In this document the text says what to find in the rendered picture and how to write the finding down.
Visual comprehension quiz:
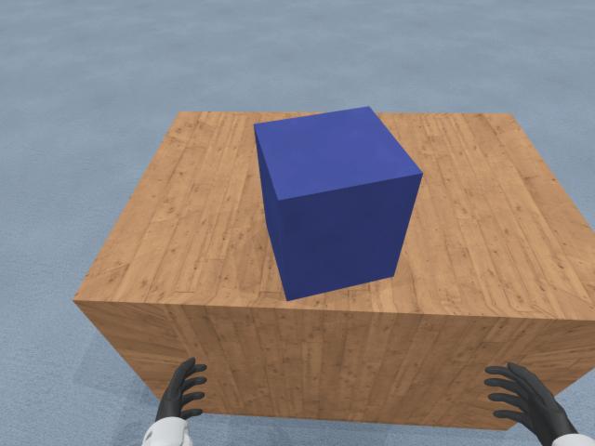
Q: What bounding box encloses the robot left hand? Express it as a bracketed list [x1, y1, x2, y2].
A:
[155, 357, 207, 422]

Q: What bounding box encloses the robot right hand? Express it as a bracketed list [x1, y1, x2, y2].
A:
[484, 362, 578, 446]

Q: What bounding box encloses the carton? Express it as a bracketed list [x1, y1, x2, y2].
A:
[254, 106, 423, 302]

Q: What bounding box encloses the pedestal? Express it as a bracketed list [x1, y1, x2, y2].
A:
[73, 111, 595, 431]

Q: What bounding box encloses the left robot forearm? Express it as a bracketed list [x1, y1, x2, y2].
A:
[141, 417, 192, 446]

